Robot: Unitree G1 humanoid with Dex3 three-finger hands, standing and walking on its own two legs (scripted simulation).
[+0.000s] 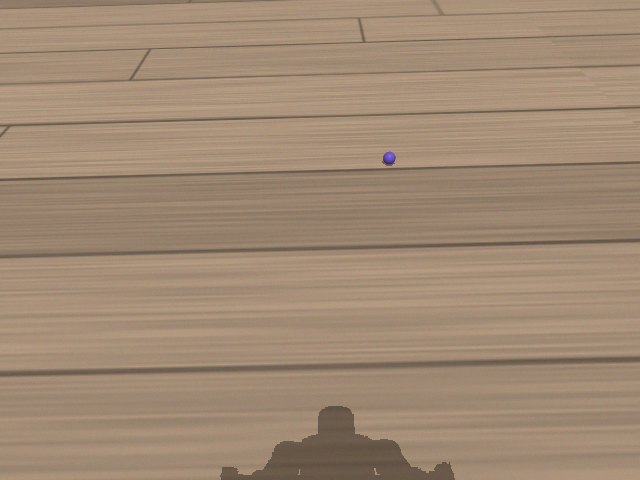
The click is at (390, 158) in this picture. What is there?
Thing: free ball
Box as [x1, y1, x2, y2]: [383, 152, 395, 163]
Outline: 387,152 384,154 383,159 386,163 391,163 395,158 394,154 391,152
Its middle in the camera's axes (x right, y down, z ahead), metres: +0.36 -0.42 +2.00
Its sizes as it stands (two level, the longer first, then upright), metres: 0.063 0.063 0.063
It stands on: the floor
